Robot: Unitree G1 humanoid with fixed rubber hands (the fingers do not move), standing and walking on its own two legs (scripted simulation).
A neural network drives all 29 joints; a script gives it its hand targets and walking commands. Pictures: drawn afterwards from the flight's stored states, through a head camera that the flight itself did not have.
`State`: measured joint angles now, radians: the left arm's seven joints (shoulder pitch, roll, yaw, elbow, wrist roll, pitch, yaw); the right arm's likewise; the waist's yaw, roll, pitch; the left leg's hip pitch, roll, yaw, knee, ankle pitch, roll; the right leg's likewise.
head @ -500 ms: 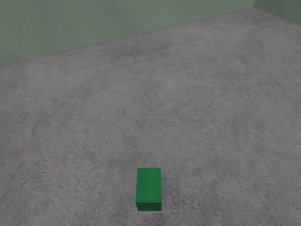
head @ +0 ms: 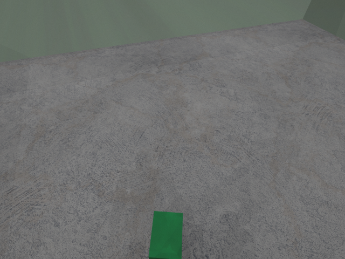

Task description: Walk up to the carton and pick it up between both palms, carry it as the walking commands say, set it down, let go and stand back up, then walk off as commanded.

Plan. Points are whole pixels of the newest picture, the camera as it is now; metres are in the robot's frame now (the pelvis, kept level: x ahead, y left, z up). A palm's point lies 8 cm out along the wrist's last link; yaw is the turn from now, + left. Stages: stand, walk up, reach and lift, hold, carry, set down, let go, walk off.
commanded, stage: walk up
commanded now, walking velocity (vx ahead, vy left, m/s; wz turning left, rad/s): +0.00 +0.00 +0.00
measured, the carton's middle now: (166, 238) +0.35 +0.01 -0.68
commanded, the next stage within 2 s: none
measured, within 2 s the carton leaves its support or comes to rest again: neither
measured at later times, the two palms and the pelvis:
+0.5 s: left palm out of the picture -0.02 +0.24 -0.14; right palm out of the picture +0.01 -0.24 -0.14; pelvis -0.05 +0.00 +0.00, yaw +0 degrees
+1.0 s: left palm out of the picture -0.11 +0.20 -0.12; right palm out of the picture -0.07 -0.27 -0.13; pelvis -0.10 -0.03 +0.01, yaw +1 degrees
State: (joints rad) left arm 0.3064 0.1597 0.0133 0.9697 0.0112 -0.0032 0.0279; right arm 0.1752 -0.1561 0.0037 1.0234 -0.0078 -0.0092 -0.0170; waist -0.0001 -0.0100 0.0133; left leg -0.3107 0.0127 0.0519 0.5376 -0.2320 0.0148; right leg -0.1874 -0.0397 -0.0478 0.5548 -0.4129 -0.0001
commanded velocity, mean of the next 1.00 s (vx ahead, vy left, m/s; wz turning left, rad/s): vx -0.03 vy -0.01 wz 0.00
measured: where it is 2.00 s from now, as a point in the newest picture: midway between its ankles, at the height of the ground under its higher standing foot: outside the picture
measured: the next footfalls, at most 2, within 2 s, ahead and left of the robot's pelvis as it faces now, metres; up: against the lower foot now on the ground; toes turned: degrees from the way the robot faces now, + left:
left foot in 1.06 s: -0.13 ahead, +0.09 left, +0.00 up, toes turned +4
right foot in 1.34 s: +0.06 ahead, -0.17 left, +0.00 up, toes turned -5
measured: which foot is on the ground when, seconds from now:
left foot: down 0.00-0.66, up 0.68-1.00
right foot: down 0.00-1.00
